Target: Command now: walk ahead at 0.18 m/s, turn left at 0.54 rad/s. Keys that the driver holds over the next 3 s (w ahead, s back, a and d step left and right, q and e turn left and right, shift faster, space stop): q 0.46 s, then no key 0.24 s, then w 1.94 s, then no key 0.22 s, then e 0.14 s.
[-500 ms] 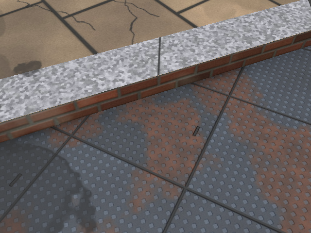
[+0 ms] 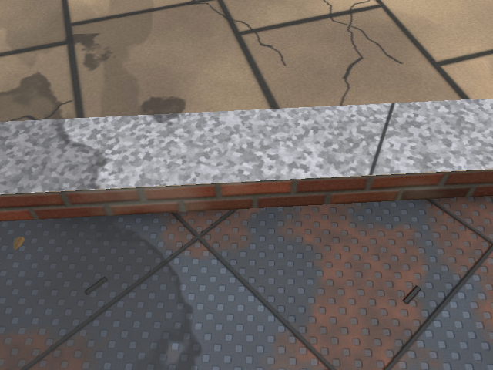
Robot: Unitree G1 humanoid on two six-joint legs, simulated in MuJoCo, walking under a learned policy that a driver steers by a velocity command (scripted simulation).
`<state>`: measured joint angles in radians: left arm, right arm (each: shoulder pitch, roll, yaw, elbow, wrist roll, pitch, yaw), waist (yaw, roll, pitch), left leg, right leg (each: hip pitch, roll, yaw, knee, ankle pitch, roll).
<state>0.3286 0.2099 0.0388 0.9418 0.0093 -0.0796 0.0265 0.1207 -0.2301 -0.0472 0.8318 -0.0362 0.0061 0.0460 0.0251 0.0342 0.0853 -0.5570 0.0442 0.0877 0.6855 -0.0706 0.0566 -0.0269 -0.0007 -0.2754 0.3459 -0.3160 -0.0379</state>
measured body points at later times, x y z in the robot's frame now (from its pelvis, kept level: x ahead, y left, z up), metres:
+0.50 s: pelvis +0.07 +0.00 +0.00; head +0.10 +0.02 +0.45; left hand +0.13 +0.29 -0.13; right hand +0.23 -0.25 -0.12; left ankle +0.13 +0.07 -0.74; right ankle +0.13 -0.15 -0.70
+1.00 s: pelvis +0.11 -0.01 +0.01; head +0.12 -0.01 +0.46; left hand +0.02 +0.25 -0.12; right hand +0.33 -0.20 -0.12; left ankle +0.06 +0.10 -0.72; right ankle +0.11 -0.12 -0.74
